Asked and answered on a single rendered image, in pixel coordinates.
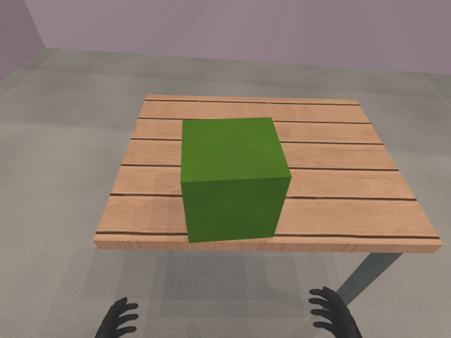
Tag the carton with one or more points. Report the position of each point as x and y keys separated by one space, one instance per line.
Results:
x=234 y=178

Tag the left robot hand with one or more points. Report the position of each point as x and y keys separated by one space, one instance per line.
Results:
x=109 y=325

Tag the right robot hand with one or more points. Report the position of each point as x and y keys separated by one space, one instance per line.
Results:
x=343 y=324

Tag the table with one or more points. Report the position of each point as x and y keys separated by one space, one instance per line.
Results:
x=346 y=194

